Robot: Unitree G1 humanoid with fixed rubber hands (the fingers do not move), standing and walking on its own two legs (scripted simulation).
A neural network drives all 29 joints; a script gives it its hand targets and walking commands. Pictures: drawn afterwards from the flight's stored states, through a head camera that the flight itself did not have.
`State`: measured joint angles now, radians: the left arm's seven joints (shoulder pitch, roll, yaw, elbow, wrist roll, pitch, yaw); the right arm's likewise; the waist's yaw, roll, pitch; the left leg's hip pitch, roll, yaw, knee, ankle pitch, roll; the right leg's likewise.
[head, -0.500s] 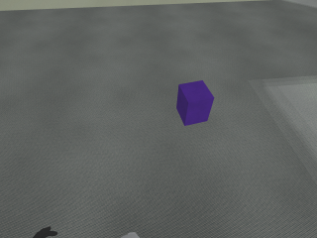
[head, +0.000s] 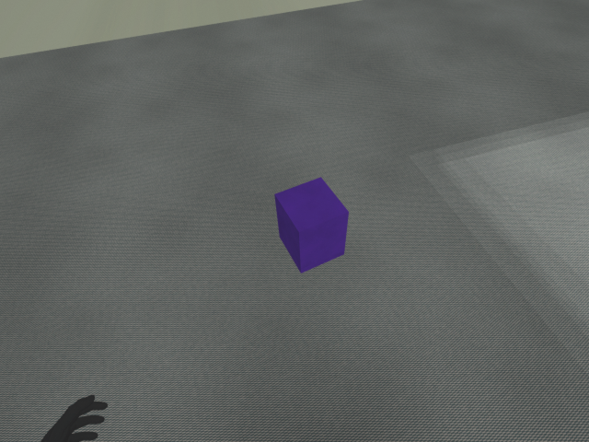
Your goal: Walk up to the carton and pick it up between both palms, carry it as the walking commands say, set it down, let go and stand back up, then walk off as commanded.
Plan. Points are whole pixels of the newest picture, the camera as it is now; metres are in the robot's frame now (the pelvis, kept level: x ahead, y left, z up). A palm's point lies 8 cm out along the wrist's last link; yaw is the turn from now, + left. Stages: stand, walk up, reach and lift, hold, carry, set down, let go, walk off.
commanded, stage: walk up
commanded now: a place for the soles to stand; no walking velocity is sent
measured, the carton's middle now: (310, 225) +0.98 -0.01 -0.63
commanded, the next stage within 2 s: none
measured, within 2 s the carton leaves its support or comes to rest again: neither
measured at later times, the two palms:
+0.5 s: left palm (129, 312) +0.34 +0.31 -0.07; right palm out of the picture +0.21 -0.38 -0.06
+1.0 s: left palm (154, 267) +0.44 +0.29 -0.09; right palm (533, 254) +0.43 -0.39 -0.06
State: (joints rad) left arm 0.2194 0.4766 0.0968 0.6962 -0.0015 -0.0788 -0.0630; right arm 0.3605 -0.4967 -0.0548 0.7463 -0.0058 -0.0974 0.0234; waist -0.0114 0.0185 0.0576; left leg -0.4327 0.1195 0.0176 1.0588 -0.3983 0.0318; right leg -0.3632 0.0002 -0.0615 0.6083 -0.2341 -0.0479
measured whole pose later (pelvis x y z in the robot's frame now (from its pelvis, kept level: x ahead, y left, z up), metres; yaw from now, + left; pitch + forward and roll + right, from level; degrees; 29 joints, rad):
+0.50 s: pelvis +0.20 -0.01 +0.00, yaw -2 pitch -1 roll +1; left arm 0.23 0.48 0.09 0.74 0.02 -0.07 -0.08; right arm 0.41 -0.54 -0.09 0.73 -0.01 -0.11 0.04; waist -0.06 -0.03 0.04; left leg -0.25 0.09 0.08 0.64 -0.37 0.00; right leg -0.45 -0.06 -0.04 0.64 -0.27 -0.03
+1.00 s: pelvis +0.36 -0.04 +0.00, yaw +0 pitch -1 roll +1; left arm 0.31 0.47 0.06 0.77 0.01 -0.07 -0.05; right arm 0.34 -0.50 -0.08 0.74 -0.02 -0.10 0.03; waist -0.02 -0.04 0.04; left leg -0.32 0.03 0.07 0.63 -0.28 0.03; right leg -0.49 -0.06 -0.02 0.94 -0.42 -0.02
